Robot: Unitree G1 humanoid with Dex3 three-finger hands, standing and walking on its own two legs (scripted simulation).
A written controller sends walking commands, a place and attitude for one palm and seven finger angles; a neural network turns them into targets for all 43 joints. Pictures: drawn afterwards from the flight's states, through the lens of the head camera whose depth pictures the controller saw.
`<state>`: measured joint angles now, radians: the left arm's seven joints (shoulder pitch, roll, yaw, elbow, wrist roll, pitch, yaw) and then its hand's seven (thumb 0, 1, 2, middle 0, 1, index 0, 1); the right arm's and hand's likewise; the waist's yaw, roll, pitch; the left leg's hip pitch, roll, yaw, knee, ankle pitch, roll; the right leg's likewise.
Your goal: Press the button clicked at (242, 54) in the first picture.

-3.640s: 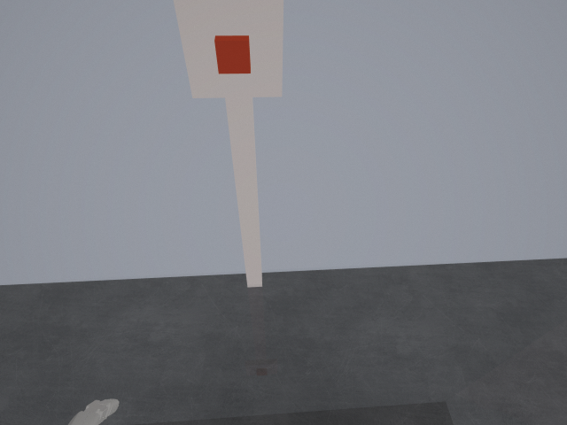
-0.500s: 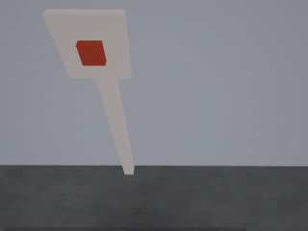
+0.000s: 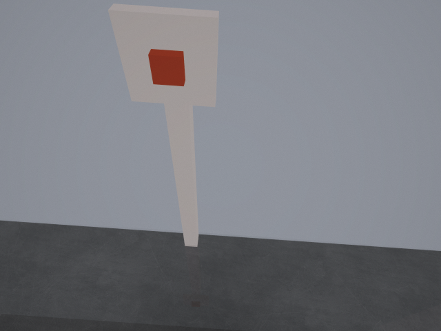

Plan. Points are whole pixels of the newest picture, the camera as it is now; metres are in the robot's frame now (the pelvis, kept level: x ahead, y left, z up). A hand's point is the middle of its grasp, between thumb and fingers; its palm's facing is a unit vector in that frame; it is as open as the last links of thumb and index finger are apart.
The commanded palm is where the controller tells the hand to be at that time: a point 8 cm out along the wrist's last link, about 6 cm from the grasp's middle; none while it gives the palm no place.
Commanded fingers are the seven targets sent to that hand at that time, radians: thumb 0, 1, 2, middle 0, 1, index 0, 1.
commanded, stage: come to a stop and stand still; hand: left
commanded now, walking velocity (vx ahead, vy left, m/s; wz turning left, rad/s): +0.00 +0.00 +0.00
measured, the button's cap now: (168, 67) +0.54 +0.16 +0.19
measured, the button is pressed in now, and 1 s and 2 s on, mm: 0 0 0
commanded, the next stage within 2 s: look again from close up in 0.50 s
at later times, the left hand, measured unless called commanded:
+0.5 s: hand out of the picture +0.03 +0.21 -0.16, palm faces -0.02 -0.98 -0.20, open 7.3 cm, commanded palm none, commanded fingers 0.00 0.90 0.90 -0.20 -0.30 -0.20 -0.30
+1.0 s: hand out of the picture -0.01 +0.20 -0.16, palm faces -0.02 -0.98 -0.18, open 7.4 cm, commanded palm none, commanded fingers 0.00 0.90 0.90 -0.20 -0.30 -0.20 -0.30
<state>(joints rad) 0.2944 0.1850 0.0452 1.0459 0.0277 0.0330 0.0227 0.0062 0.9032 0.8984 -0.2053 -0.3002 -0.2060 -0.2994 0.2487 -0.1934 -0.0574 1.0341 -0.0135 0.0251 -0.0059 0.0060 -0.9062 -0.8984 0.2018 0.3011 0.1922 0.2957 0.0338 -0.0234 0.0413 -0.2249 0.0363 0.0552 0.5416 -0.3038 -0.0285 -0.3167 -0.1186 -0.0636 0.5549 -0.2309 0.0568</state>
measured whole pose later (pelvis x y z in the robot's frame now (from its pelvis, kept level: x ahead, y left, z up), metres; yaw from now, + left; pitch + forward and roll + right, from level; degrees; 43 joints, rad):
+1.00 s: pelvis +0.00 +0.04 +0.01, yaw -2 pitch -1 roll +0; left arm 0.31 0.12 -0.03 1.13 0.01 -0.02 0.03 0.01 0.91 0.90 -0.20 -0.30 -0.20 -0.30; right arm 0.31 -0.16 0.01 1.09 -0.02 -0.02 -0.03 0.01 -0.92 -0.90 0.20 0.30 0.19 0.30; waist 0.00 0.02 0.01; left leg -0.16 -0.03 0.11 0.46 -0.29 0.06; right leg -0.20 -0.05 -0.06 0.51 -0.28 0.01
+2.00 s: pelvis +0.08 -0.03 +0.01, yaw +0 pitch +0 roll +1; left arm 0.30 0.13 0.00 1.10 0.02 -0.01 0.04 0.01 0.91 0.90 -0.20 -0.30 -0.20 -0.30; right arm 0.18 -0.15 -0.02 1.08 -0.01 -0.01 -0.05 0.00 -0.94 -0.90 0.21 0.30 0.20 0.30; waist 0.02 -0.01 0.04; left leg -0.21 0.02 0.13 0.50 -0.29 0.01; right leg -0.17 -0.01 -0.08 0.52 -0.36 -0.04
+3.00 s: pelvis +0.05 -0.01 +0.01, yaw +0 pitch -1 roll +0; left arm 0.29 0.16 -0.01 1.08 0.01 -0.01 0.04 0.01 0.92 0.90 -0.20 -0.30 -0.20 -0.30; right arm 0.31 -0.15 0.01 1.07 -0.02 -0.01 -0.03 0.02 -0.94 -0.90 0.20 0.30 0.19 0.30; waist 0.00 0.01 0.00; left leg -0.20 -0.01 0.07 0.51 -0.29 0.04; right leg -0.17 -0.01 -0.07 0.50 -0.30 -0.01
